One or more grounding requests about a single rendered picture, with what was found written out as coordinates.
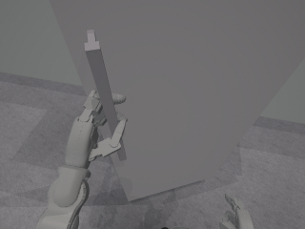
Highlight right robot hand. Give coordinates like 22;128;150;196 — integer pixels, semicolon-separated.
219;193;255;229

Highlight handle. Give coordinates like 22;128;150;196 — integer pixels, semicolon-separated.
84;30;127;161

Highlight robot left forearm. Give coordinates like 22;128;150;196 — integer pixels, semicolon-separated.
34;164;91;229

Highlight left robot hand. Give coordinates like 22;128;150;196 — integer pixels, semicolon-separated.
64;90;128;169

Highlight fridge door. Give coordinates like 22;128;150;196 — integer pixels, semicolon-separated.
49;0;305;201

